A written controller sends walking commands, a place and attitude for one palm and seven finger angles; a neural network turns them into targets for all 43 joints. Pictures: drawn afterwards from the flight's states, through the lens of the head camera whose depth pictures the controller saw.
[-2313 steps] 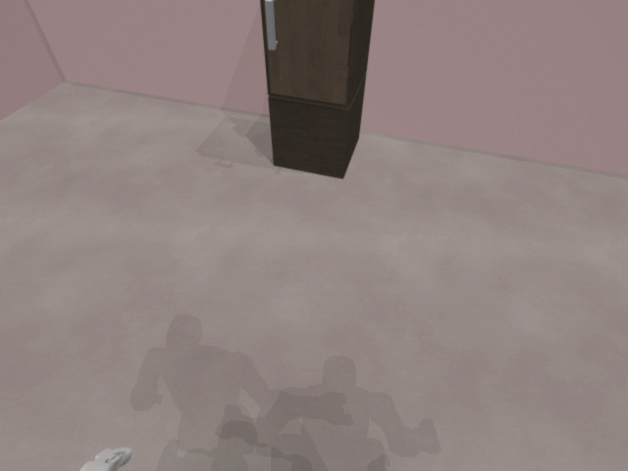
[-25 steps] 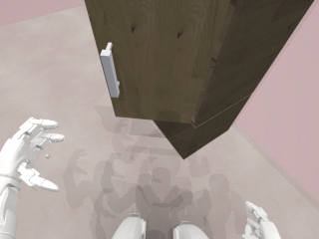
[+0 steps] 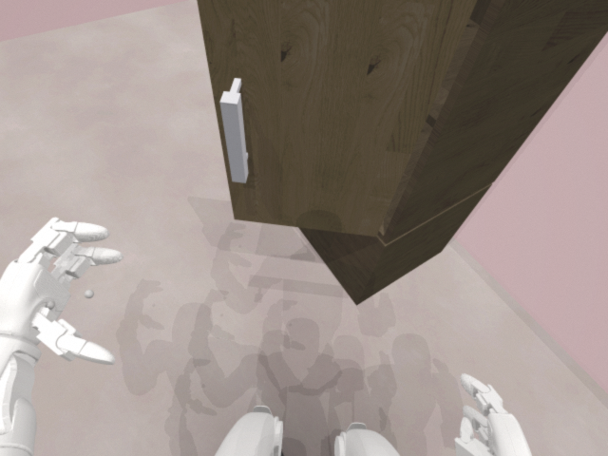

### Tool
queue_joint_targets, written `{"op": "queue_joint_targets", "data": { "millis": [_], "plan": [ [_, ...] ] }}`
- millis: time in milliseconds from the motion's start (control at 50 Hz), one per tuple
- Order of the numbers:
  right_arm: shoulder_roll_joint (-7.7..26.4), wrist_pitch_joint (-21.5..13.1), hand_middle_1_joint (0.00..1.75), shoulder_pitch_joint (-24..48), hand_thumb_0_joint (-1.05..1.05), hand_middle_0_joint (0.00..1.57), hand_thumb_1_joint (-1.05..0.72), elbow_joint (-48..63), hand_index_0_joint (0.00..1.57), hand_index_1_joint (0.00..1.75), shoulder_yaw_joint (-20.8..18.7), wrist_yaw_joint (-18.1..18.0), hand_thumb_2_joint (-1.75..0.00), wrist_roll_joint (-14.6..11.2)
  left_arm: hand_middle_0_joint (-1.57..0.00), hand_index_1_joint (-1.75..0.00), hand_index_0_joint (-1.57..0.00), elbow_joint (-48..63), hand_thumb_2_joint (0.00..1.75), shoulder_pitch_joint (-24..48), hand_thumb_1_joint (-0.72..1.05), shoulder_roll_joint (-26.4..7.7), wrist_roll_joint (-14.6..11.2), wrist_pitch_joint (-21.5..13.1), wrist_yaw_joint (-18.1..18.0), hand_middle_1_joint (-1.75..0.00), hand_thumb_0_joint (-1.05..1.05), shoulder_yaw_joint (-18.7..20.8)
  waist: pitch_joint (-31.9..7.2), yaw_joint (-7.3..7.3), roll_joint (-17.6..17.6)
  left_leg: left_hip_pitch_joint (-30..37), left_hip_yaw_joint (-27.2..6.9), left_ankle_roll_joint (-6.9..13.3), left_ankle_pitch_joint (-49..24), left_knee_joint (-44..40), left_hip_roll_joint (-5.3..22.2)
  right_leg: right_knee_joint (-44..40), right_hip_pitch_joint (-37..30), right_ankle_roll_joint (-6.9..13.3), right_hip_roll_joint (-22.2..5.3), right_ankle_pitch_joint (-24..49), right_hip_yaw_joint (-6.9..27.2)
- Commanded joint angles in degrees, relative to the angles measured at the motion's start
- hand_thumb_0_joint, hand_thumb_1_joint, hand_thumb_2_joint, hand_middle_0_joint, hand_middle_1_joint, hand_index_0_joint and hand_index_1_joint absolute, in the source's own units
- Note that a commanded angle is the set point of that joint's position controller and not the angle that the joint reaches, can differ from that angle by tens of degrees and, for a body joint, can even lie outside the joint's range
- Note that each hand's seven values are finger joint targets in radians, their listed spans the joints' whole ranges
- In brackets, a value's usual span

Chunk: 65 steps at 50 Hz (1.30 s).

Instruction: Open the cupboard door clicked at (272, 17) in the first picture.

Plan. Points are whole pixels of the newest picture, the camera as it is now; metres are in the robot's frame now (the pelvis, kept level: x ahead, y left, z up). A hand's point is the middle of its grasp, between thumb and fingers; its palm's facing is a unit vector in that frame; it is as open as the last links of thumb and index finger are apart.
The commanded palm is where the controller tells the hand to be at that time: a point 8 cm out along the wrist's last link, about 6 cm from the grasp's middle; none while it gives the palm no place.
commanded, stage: move the hooked fingers beside the handle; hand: left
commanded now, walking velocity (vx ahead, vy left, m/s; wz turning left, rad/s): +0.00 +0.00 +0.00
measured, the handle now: (238, 133) +0.59 +0.15 +0.03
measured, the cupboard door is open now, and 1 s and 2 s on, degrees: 51 51 51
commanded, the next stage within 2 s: none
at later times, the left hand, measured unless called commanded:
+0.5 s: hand (137, 237) +0.37 +0.25 +0.04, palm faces -0.01 -1.00 -0.04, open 14.0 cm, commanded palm +0.35 +0.29 +0.04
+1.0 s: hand (168, 192) +0.44 +0.23 +0.04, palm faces -0.02 -1.00 -0.03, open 14.0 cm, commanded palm +0.44 +0.27 +0.04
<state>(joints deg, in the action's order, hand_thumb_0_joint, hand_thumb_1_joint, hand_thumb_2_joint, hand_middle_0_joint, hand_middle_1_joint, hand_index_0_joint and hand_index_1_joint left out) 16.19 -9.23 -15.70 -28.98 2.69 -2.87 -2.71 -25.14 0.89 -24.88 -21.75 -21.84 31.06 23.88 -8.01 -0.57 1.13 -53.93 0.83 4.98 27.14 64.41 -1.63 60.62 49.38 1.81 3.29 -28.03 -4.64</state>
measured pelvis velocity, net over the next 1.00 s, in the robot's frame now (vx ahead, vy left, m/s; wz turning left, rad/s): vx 0.00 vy -0.02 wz -0.03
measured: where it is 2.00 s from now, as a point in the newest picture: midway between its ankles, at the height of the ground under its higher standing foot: outside the picture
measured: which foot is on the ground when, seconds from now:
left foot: down 0.00-1.00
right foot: down 0.00-1.00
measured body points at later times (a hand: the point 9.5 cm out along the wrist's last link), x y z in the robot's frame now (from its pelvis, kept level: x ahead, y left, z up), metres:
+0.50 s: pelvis +0.01 -0.01 +0.00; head +0.10 +0.01 +0.44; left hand +0.36 +0.30 +0.04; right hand +0.12 -0.27 -0.10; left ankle +0.04 +0.06 -0.66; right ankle +0.01 -0.11 -0.66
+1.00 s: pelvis +0.00 -0.02 -0.02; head +0.12 +0.00 +0.42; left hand +0.44 +0.28 +0.05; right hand +0.07 -0.30 -0.12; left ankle +0.04 +0.06 -0.66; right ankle +0.01 -0.11 -0.66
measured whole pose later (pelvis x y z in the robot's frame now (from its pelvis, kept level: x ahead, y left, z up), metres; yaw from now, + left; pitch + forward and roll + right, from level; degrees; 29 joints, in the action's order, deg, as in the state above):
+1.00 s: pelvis +0.00 -0.02 -0.02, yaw -2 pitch +22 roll -3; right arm 16.6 -0.5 -18.7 -34.4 2.9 -2.2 -2.2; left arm -58.9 37.1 -32.3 -12.1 -23.7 27.3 25.3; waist -8.1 -5.6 0.7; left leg -61.7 0.9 3.3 28.7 68.5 0.5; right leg 65.1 57.9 3.8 5.2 -29.2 -4.8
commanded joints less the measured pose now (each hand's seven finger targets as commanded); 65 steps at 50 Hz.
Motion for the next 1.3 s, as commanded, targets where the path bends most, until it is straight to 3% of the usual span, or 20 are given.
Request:
{"op": "queue_joint_targets", "data": {
  "millis": [0,20,100,220,280,320,440,540,600,660,740,800,900,1000,1020,1080,1120,1180,1240,1280],
  "plan": [
    [10.1,-2.7,0.30,-0.5,0.00,0.20,-0.90,6.8,0.20,0.30,-4.9,-0.6,-0.90,-0.2,-0.30,-1.20,-0.30,11.3,0.30,13.6,-0.50,-9.2,-0.2,-3.0,0.7,-1.20,0.00,-1.1,-15.6,-1.66,8.5,23.0,-10.7,-6.3,-12.8,-12.4,3.6,-5.6,3.9,0.7,-0.4,5.9,1.0],
    [10.2,-2.8,0.30,-0.9,0.00,0.20,-0.90,6.3,0.20,0.30,-4.8,-0.8,-0.90,-0.1,-0.30,-1.20,-0.30,11.4,0.30,18.2,-0.50,-8.3,0.1,-2.6,0.8,-1.20,0.00,-2.8,-14.7,-2.97,7.5,22.5,-11.5,-6.4,-11.8,-12.1,3.8,-4.9,5.3,0.8,-0.3,5.7,0.9],
    [11.1,-2.3,0.30,-1.3,0.00,0.20,-0.90,5.0,0.20,0.30,-4.9,-1.5,-0.90,0.0,-0.30,-1.20,-0.30,8.9,0.30,24.6,-0.50,-10.3,1.7,-1.9,-1.4,-1.20,0.00,-2.0,-14.3,-3.04,6.4,22.5,-13.7,-6.9,-3.5,-13.7,3.9,-4.1,8.2,0.7,-0.9,2.9,1.1],
    [10.6,-0.4,0.30,-2.0,0.00,0.20,-0.90,5.5,0.20,0.30,-4.7,-0.9,-0.90,0.5,-0.30,-1.20,-0.30,9.3,0.30,23.5,-0.50,-14.9,3.5,-2.1,-5.3,-1.20,0.00,2.3,-22.9,0.39,9.2,27.1,-12.1,-7.8,-19.2,-11.8,3.8,-3.7,3.4,1.2,-0.8,7.7,1.3],
    [10.0,1.2,0.30,-2.2,0.00,0.20,-0.90,5.1,0.20,0.30,-4.6,-0.4,-0.90,0.5,-0.30,-1.20,-0.30,5.9,0.30,23.1,-0.50,-14.4,3.6,-1.3,-6.5,-1.20,0.00,2.8,-21.9,-0.04,6.4,24.3,-10.1,-7.0,-21.0,-10.7,3.6,-4.8,0.8,0.8,-0.6,9.6,1.3],
    [10.0,2.2,0.30,-2.9,0.00,0.20,-0.90,5.1,0.20,0.30,-4.4,-0.4,-0.90,0.4,-0.30,-1.20,-0.30,1.3,0.30,22.2,-0.50,-14.7,3.3,-0.5,-6.4,-1.20,0.00,3.6,-20.4,-0.38,1.9,18.4,-7.7,-5.5,-19.7,-9.4,2.9,-5.4,-3.0,0.7,-0.3,11.3,1.9],
    [10.0,3.4,0.30,-3.9,0.00,0.20,-0.90,3.4,0.20,0.30,-4.4,-0.5,-0.90,0.1,-0.30,-1.20,-0.30,-3.1,0.30,32.4,-0.50,-14.2,4.0,-1.8,-4.3,-1.20,0.00,1.2,-18.5,-3.17,3.7,15.2,-5.7,-3.7,-17.0,-7.7,2.8,-6.0,-2.5,0.4,-0.3,12.5,3.4],
    [10.1,3.6,0.30,-5.2,0.00,0.20,-0.90,1.5,0.20,0.30,-4.8,-0.6,-0.90,0.3,-0.30,-1.20,-0.30,-1.9,0.30,37.6,-0.50,-16.3,4.2,-5.3,-3.2,-1.20,0.00,1.8,-24.3,-3.10,7.4,20.4,-6.2,-4.1,-22.3,-6.6,3.0,-5.2,-2.0,0.6,-0.2,14.9,4.0],
    [10.0,4.3,0.30,-5.6,0.00,0.20,-0.90,0.1,0.20,0.30,-4.6,-0.6,-0.90,0.2,-0.30,-1.20,-0.30,-7.4,0.30,41.5,-0.50,-16.2,5.0,-4.9,-3.7,-1.20,0.00,1.2,-21.2,-4.18,5.5,17.2,-6.1,-3.5,-18.2,-6.5,3.0,-5.5,-0.7,0.3,-0.3,12.8,4.0],
    [10.2,5.0,0.30,-6.3,0.00,0.20,-0.90,0.0,0.20,0.30,-4.5,-0.6,-0.90,0.3,-0.30,-1.20,-0.30,-13.4,0.30,42.1,-0.50,-19.6,5.8,-3.7,-4.5,-1.20,0.00,4.3,-20.6,-3.42,3.1,12.2,-4.8,-2.7,-15.8,-5.9,2.6,-5.7,-3.5,0.1,-0.4,13.0,4.9],
    [10.0,6.0,0.30,-7.0,0.00,0.20,-0.90,0.6,0.20,0.30,-4.2,-0.3,-0.90,0.5,-0.30,-1.20,-0.30,-15.3,0.30,44.8,-0.50,-22.6,7.1,-4.0,-5.1,-1.20,0.00,5.9,-23.8,-2.64,4.4,11.4,-4.0,-2.5,-18.0,-5.1,2.5,-4.8,-6.4,0.2,-0.3,16.4,5.7],
    [9.9,6.3,0.30,-7.5,0.00,0.20,-0.90,0.1,0.20,0.30,-4.2,0.1,-0.90,0.6,-0.30,-1.20,-0.30,-15.4,0.30,49.4,-0.50,-22.0,7.6,-5.3,-5.0,-1.20,0.00,4.7,-24.6,-3.82,6.1,12.1,-3.9,-2.5,-18.9,-4.3,2.7,-4.5,-5.1,0.0,-0.3,17.1,5.9],
    [10.3,7.3,0.30,-8.7,0.00,0.20,-0.90,-1.0,0.20,0.30,-4.1,0.2,-0.90,0.5,-0.30,-1.20,-0.30,-22.6,0.30,54.0,-0.50,-22.9,8.2,-5.5,-3.9,-1.20,0.00,4.1,-22.5,-5.54,3.1,7.2,-3.7,-1.9,-15.4,-3.0,2.8,-4.6,-4.3,-0.4,-0.2,15.3,6.7],
    [11.0,8.0,0.30,-9.9,0.00,0.20,-0.90,-1.9,0.20,0.30,-3.9,0.1,-0.90,0.7,-0.30,-1.20,-0.30,-26.0,0.30,62.8,-0.50,-23.0,9.9,-5.0,-4.0,-1.20,0.00,1.6,-21.6,-7.46,6.0,8.6,-4.9,-2.0,-13.3,-2.4,3.1,-4.1,2.0,-0.1,0.0,11.2,5.9],
    [10.7,7.9,0.30,-10.1,0.00,0.20,-0.90,-2.0,0.20,0.30,-3.8,0.1,-0.90,0.8,-0.30,-1.20,-0.30,-24.0,0.30,66.0,-0.50,-21.7,9.4,-5.7,-4.2,-1.20,0.00,0.6,-23.4,-7.81,7.7,10.9,-5.3,-2.1,-14.7,-2.1,3.1,-3.5,3.1,0.2,0.2,11.6,5.6],
    [11.7,8.4,0.30,-11.3,0.00,0.20,-0.90,-2.7,0.20,0.30,-4.1,0.2,-0.90,1.2,-0.30,-1.20,-0.30,-25.3,0.30,65.8,-0.50,-26.5,10.0,-6.4,-5.4,-1.20,0.00,4.6,-28.4,-7.01,7.6,13.3,-6.0,-2.4,-17.1,-1.6,3.4,-2.7,3.2,0.2,0.3,12.3,5.2],
    [11.4,8.6,0.30,-12.0,0.00,0.20,-0.90,-3.0,0.20,0.30,-3.9,0.4,-0.90,1.4,-0.30,-1.20,-0.30,-24.2,0.30,68.6,-0.50,-26.1,10.2,-6.8,-6.1,-1.20,0.00,4.1,-30.5,-7.31,9.6,15.3,-6.4,-2.6,-19.9,-1.2,3.3,-1.8,3.8,0.4,0.5,13.9,4.7],
    [11.8,9.6,0.30,-12.7,0.00,0.20,-0.90,-3.2,0.20,0.30,-3.7,0.6,-0.90,1.6,-0.30,-1.20,-0.30,-27.7,0.30,67.8,-0.50,-28.5,11.8,-5.4,-7.4,-1.20,0.00,5.4,-29.0,-7.24,9.1,13.9,-6.5,-2.7,-19.6,-1.5,3.6,-2.1,4.0,0.1,0.5,13.7,4.4],
    [11.8,10.5,0.30,-13.5,0.00,0.20,-0.90,-3.0,0.20,0.30,-3.5,0.9,-0.90,1.7,-0.30,-1.20,-0.30,-30.5,0.30,69.1,-0.50,-26.2,13.1,-4.2,-8.5,-1.20,0.00,3.0,-26.8,-8.42,9.0,14.2,-7.0,-2.9,-19.8,-1.8,3.8,-2.1,6.4,0.0,0.7,13.2,3.7],
    [12.1,11.0,0.30,-14.1,0.00,0.20,-0.90,-3.0,0.20,0.30,-3.3,0.9,-0.90,1.9,-0.30,-1.20,-0.30,-32.1,0.30,70.8,-0.50,-28.3,13.5,-3.7,-9.4,-1.20,0.00,4.2,-25.0,-9.20,7.3,11.1,-6.8,-2.4,-17.5,-1.4,3.8,-2.5,6.1,-0.2,0.7,12.0,4.0]
  ]
}}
